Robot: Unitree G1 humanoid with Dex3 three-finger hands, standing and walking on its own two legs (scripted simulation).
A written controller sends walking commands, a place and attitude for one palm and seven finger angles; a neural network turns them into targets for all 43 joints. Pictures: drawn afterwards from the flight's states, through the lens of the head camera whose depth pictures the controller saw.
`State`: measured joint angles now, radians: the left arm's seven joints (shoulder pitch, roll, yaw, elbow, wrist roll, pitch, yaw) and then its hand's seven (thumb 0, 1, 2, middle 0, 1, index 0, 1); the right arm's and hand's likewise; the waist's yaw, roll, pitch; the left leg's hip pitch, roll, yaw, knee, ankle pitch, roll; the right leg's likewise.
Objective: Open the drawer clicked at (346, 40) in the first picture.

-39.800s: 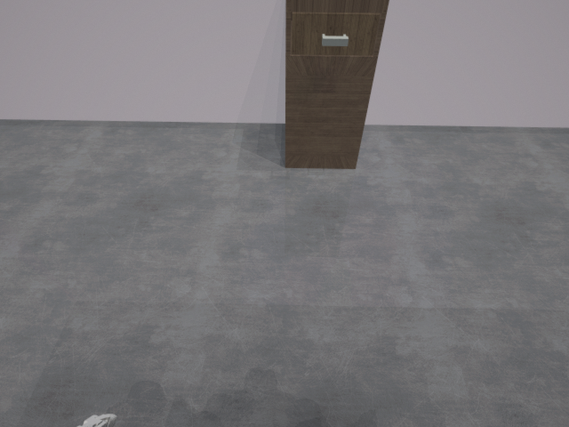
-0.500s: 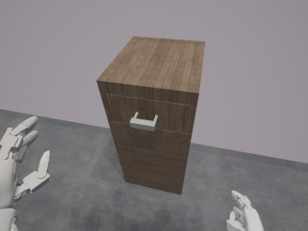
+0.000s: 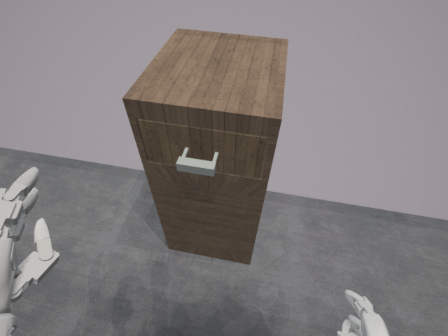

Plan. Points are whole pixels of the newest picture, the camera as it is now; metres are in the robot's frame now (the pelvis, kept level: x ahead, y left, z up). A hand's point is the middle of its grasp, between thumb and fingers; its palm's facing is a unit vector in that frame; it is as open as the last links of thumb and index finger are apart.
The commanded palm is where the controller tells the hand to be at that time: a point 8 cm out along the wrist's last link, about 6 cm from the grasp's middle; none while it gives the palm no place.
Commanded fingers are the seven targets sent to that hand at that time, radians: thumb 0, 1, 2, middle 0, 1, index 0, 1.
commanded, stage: step back with the hand held close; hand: left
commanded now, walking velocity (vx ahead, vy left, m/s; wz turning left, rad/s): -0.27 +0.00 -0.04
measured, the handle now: (198, 159) +0.56 +0.10 -0.06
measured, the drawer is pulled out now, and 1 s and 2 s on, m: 0.00 0.00 0.00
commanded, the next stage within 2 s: stop stepping back and stand still in 0.96 s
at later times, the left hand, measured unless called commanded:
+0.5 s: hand out of the picture +0.14 +0.26 +0.15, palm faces +0.38 -0.83 -0.42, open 7.5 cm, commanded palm +0.08 +0.30 +0.18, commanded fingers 0.00 0.90 0.90 -0.20 -0.30 -0.20 -0.30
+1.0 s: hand out of the picture +0.03 +0.26 +0.15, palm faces +0.27 -0.84 -0.48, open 7.5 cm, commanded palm -0.04 +0.30 +0.18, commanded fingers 0.00 0.90 0.90 -0.20 -0.30 -0.20 -0.30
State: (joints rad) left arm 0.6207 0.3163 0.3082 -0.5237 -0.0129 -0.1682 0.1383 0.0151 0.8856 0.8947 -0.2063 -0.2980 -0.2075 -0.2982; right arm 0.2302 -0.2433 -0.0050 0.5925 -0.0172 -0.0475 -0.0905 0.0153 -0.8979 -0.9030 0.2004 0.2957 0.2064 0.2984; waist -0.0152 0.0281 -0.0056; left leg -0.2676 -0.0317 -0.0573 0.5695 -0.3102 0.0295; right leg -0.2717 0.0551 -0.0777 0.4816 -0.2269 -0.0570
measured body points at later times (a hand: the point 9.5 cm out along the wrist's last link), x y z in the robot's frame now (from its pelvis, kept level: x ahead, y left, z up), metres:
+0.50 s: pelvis -0.05 +0.02 +0.00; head -0.05 +0.05 +0.45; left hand +0.11 +0.31 +0.17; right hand +0.12 -0.21 -0.06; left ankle -0.01 +0.10 -0.73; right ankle -0.09 -0.08 -0.72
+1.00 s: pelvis -0.17 +0.02 +0.00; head -0.14 +0.04 +0.45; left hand +0.01 +0.30 +0.18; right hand +0.01 -0.23 -0.06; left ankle -0.12 +0.11 -0.73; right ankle -0.19 -0.08 -0.71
